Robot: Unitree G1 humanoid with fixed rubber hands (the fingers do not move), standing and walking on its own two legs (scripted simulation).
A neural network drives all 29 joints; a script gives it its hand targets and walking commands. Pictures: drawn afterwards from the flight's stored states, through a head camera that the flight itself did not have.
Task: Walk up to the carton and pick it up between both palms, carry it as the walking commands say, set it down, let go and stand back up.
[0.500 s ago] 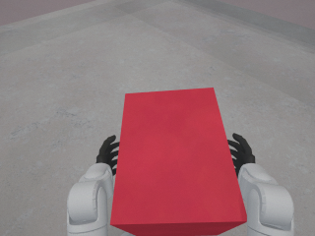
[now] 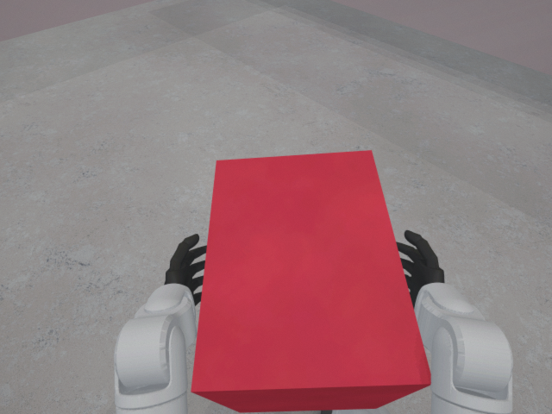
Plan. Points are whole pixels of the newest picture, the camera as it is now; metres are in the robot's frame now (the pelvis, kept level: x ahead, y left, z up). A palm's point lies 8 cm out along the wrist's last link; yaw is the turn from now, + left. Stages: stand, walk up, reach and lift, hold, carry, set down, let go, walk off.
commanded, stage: carry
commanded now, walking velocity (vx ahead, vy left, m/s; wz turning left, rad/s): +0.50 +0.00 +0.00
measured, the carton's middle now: (300, 291) +0.29 +0.00 +0.01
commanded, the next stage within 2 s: none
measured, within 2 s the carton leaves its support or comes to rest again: neither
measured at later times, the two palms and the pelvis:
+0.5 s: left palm (201, 130) +0.58 +0.19 +0.08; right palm (361, 124) +0.61 -0.12 +0.09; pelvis +0.35 +0.02 +0.00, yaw +2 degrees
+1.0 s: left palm (211, 53) +0.92 +0.22 +0.08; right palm (330, 50) +0.93 -0.09 +0.09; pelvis +0.67 +0.06 -0.01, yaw +1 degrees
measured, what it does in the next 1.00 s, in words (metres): walks ahead: right foot, then left foot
